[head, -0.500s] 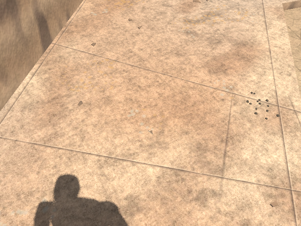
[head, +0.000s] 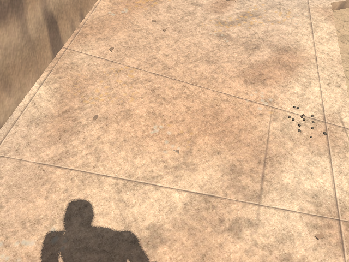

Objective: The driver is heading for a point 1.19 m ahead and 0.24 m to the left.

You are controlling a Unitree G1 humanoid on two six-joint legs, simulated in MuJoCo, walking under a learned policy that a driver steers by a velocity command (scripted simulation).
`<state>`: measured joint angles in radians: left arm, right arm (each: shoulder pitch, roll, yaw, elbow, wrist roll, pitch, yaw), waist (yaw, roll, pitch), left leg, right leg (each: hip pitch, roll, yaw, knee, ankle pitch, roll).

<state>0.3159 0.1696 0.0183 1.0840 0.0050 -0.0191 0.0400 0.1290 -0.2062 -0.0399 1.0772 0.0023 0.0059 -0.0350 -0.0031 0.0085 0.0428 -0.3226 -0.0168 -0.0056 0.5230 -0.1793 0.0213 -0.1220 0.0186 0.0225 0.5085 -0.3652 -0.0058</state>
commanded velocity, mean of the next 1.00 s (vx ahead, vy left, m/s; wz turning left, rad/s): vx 0.13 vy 0.00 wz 0.00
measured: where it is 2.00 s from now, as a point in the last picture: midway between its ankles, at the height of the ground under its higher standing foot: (182, 222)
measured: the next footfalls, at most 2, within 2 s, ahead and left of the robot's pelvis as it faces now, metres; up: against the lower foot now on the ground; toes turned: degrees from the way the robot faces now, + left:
right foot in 1.32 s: +0.48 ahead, -0.12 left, +0.00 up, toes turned -3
left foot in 1.88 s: +0.79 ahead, +0.12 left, +0.00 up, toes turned +2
